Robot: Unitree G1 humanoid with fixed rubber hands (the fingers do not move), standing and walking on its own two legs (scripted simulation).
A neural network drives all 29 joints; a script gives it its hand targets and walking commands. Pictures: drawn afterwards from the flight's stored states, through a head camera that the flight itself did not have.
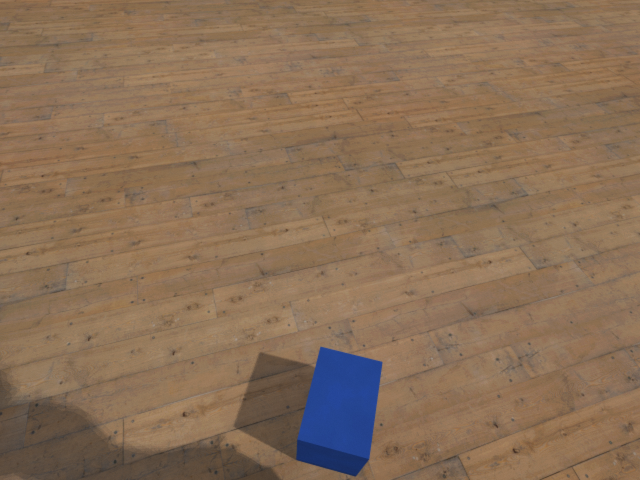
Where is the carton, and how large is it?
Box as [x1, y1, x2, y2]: [296, 347, 382, 476]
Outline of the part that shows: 320,347 297,438 296,459 355,476 369,457 382,362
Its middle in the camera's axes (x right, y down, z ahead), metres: +0.05 +0.47 +1.06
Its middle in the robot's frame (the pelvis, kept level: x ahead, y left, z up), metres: +0.40 -0.08 -0.65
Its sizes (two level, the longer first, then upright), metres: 0.236 0.170 0.243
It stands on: the floor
